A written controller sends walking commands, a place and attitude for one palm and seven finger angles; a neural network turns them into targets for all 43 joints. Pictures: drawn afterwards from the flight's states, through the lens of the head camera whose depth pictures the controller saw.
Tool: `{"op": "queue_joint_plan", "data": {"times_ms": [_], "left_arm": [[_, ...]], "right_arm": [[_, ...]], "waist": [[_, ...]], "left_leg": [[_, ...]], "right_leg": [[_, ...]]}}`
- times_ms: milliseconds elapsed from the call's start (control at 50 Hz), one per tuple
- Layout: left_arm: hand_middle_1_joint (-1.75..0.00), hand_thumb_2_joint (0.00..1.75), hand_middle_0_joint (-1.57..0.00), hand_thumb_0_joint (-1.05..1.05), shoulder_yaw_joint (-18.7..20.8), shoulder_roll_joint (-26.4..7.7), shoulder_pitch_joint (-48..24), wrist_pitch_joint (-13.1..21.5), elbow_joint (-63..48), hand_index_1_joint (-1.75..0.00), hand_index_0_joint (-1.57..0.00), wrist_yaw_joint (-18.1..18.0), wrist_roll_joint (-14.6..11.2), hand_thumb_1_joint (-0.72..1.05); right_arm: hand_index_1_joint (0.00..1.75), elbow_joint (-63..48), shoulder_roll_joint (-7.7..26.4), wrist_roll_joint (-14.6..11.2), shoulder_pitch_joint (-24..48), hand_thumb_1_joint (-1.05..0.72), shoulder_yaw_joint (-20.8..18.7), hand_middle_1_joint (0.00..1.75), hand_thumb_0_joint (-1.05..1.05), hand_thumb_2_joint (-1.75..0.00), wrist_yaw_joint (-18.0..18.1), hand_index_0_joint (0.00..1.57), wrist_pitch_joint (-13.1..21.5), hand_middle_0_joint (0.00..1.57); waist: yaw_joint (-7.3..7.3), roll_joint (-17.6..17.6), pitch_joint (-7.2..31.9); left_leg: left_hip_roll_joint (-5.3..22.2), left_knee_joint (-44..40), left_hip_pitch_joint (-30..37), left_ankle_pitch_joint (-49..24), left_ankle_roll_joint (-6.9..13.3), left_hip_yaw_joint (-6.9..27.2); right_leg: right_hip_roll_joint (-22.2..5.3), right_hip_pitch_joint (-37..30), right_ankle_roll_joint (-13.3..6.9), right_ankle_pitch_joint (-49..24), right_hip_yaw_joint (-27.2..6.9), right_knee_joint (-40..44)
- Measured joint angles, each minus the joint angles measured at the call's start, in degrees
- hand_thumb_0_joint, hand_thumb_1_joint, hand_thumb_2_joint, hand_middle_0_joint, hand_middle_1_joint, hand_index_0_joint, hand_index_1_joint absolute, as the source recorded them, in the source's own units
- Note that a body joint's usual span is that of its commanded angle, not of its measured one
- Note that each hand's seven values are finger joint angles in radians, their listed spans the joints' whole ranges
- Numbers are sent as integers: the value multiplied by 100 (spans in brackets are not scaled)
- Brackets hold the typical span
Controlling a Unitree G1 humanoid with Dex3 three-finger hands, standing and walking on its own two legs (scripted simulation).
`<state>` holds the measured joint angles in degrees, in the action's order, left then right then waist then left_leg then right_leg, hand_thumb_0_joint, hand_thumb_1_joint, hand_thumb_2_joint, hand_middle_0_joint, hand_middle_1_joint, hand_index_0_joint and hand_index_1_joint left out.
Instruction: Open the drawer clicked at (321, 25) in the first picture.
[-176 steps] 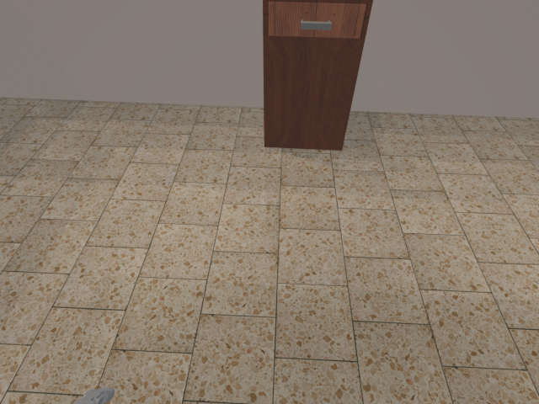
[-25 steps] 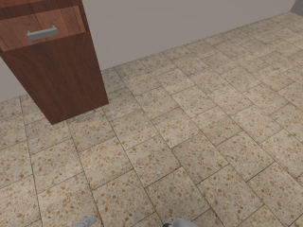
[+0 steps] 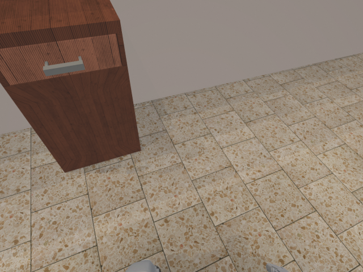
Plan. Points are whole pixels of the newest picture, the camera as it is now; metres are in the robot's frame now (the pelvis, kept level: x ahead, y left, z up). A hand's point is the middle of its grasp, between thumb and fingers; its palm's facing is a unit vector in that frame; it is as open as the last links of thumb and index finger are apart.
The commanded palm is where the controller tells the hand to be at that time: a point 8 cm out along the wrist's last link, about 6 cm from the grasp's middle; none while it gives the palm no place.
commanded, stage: walk to a spot facing it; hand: left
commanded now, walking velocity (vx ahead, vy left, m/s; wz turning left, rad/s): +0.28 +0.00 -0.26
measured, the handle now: (64, 64) +0.76 +0.54 -0.02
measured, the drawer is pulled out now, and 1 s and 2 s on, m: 0.00 0.00 0.00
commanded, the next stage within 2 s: turn to face it in 0.10 s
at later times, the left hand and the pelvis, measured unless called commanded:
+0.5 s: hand (139, 214) +0.28 +0.15 -0.15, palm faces -0.01 -0.98 -0.22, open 7.3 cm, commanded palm none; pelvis +0.16 -0.03 +0.00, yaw +1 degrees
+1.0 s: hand (97, 248) +0.18 +0.24 -0.16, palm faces +0.32 -0.92 -0.24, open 7.4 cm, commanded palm none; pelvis +0.18 +0.01 +0.01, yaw +16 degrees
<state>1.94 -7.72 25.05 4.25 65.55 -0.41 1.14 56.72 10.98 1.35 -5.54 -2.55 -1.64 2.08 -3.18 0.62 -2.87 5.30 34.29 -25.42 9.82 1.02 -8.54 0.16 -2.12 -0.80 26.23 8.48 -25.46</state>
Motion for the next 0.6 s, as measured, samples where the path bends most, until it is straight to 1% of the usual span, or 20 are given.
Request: {"op": "queue_joint_plan", "data": {"times_ms": [20,60,80,100,120,140,160,220,260,320,400,420,440,460,500,520,560,600], "left_arm": [[-30,90,-20,0,4,19,42,-41,57,-30,-20,4,-22,91],[-30,90,-20,0,5,19,-10,-145,127,-30,-20,28,-63,91],[-30,90,-20,0,16,8,-46,-180,137,-30,-20,31,-65,91],[-30,90,-20,0,34,-12,-101,-209,132,-30,-20,38,-60,91],[-30,90,-20,0,63,-38,-178,-235,106,-30,-20,50,-47,91],[-30,90,-20,0,94,-67,-272,-261,57,-30,-20,58,-30,91],[-30,90,-20,0,126,-87,-362,-288,-16,-30,-20,59,-14,91],[-30,90,-20,0,219,-140,-646,-387,-284,-30,-19,64,22,91],[-30,90,-20,0,249,-177,-844,-423,-443,-30,-19,58,34,92],[-30,90,-19,0,232,-216,-1182,-416,-617,-30,-19,36,29,92],[-30,90,-19,0,164,-242,-1562,-344,-780,-30,-19,11,24,92],[-30,90,-19,0,149,-245,-1616,-318,-817,-30,-19,9,21,92],[-30,90,-19,0,136,-243,-1652,-277,-852,-30,-19,4,21,92],[-30,90,-19,0,129,-183,-1717,-235,-855,-30,-19,-14,30,92],[-30,90,-20,0,62,-61,-1825,-212,-913,-30,-19,-20,23,92],[-30,90,-20,0,40,-5,-1855,-212,-946,-30,-19,-31,21,92],[-30,90,-20,0,16,78,-1866,-241,-1000,-30,-20,-68,14,91],[-30,90,-20,0,21,124,-1826,-287,-1026,-30,-20,-102,2,91]], "right_arm": [[30,-25,-29,28,26,-92,12,29,1,-90,22,20,74,20],[30,-57,-117,28,18,-92,51,29,0,-90,63,20,175,20],[30,-43,-166,15,-36,-92,73,29,0,-90,80,20,194,20],[30,-17,-219,5,-115,-92,89,29,0,-90,101,20,201,20],[30,18,-273,1,-210,-92,103,29,0,-90,127,20,205,20],[30,58,-323,-17,-315,-92,95,29,0,-90,165,20,219,20],[30,57,-329,-76,-406,-94,-8,30,-1,-90,255,21,263,20],[30,162,-190,-64,-653,-97,-49,30,-3,-90,311,21,253,21],[30,274,-138,-50,-835,-97,-32,30,-3,-90,303,21,201,20],[30,436,-139,-38,-1109,-96,7,29,-2,-90,273,20,125,20],[30,623,-245,-34,-1437,-94,44,29,-1,-90,229,20,-22,20],[30,659,-279,-39,-1523,-93,48,29,-1,-90,217,20,-70,20],[30,687,-306,-50,-1608,-93,49,29,0,-90,202,20,-118,20],[30,715,-289,-65,-1618,-93,38,29,0,-90,187,20,-179,20],[30,686,-253,-94,-1573,-92,5,29,0,-90,193,20,-329,20],[30,662,-241,-99,-1536,-92,-8,29,0,-90,195,20,-388,20],[30,601,-216,-96,-1428,-92,-34,29,0,-90,171,20,-471,20],[30,496,-178,-91,-1305,-92,-68,29,1,-90,134,20,-522,20]], "waist": [[26,23,-43],[36,83,-158],[38,103,-167],[54,118,-156],[74,130,-144],[94,139,-135],[117,151,-119],[152,142,-39],[190,130,19],[325,85,35],[523,20,12],[553,21,29],[566,26,62],[568,-77,52],[642,-241,-18],[650,-274,-41],[628,-281,-58],[611,-259,-30]], "left_leg": [[-43,4,78,-194,90,-41],[-77,325,190,173,213,-159],[-86,311,334,343,236,-228],[-100,210,500,438,238,-291],[-114,52,678,450,191,-345],[-133,-121,847,428,158,-393],[-159,-292,1001,408,156,-449],[-189,-694,1369,393,159,-592],[-204,-893,1555,405,137,-637],[-216,-1038,1726,453,73,-560],[-173,-743,1733,747,-95,-343],[-167,-580,1700,874,-152,-291],[-165,-361,1633,1029,-211,-242],[-99,-29,1489,1192,-220,-142],[-125,1090,1011,1926,-232,193],[-164,1676,759,2077,-248,292],[-179,2557,341,2033,-303,349],[-146,2908,61,1840,-349,361]], "right_leg": [[-93,198,18,168,-24,-632],[-168,941,-24,331,-349,-2613],[-183,1325,-51,270,-471,-3438],[-220,1684,-55,104,-528,-4031],[-276,2011,-44,-104,-555,-4400],[-342,2305,-25,-306,-572,-4587],[-405,2579,-1,-486,-607,-4645],[-571,3203,91,-892,-626,-4409],[-683,3389,164,-1101,-574,-3928],[-777,3246,259,-1271,-448,-2724],[-653,2654,336,-1453,-306,-1327],[-613,2446,353,-1617,-253,-989],[-601,2256,231,-1614,-199,-742],[-558,2251,96,-1373,-126,-813],[-577,2216,-24,-1148,67,-982],[-617,2150,-30,-1136,155,-958],[-685,1989,-12,-1172,300,-820],[-742,1839,9,-1193,441,-666]]}}
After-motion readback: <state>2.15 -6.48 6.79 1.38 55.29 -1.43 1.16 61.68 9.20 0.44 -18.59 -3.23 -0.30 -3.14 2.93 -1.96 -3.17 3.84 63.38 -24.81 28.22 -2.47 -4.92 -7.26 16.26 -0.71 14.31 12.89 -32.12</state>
